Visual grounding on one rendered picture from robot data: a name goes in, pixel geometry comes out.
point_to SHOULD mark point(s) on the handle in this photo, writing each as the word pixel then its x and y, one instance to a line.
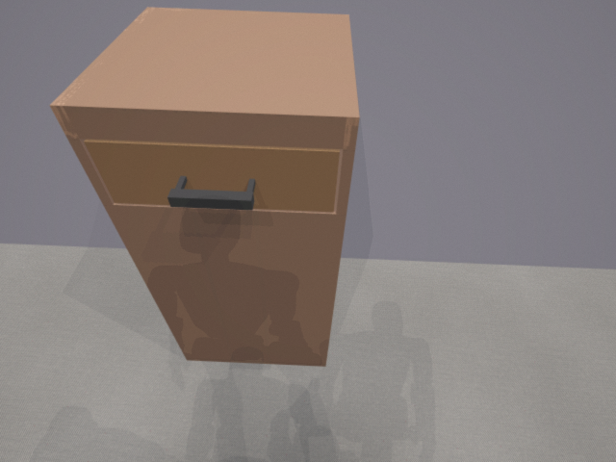
pixel 180 197

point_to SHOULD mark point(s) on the drawer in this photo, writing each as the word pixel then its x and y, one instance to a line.
pixel 286 178

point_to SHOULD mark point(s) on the cabinet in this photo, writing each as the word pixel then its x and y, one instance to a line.
pixel 243 286

